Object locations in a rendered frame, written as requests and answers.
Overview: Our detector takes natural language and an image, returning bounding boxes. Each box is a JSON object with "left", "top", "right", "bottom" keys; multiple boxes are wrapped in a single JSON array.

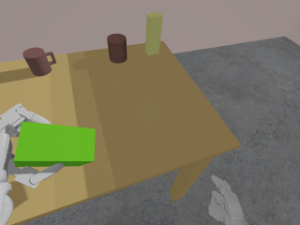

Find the sponge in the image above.
[{"left": 14, "top": 121, "right": 96, "bottom": 167}]

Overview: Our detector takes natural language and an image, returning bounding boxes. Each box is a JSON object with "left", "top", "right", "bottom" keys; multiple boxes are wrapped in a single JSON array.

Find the robot left forearm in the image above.
[{"left": 0, "top": 182, "right": 14, "bottom": 225}]

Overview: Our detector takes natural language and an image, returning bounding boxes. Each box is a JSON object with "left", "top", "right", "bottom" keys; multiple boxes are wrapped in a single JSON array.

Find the table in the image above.
[{"left": 0, "top": 40, "right": 241, "bottom": 225}]

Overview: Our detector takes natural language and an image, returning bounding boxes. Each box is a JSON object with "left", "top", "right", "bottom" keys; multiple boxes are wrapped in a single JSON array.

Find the robot right hand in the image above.
[{"left": 208, "top": 175, "right": 246, "bottom": 225}]

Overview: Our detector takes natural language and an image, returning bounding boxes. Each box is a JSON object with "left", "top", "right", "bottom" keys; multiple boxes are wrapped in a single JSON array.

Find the robot left hand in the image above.
[{"left": 0, "top": 103, "right": 65, "bottom": 188}]

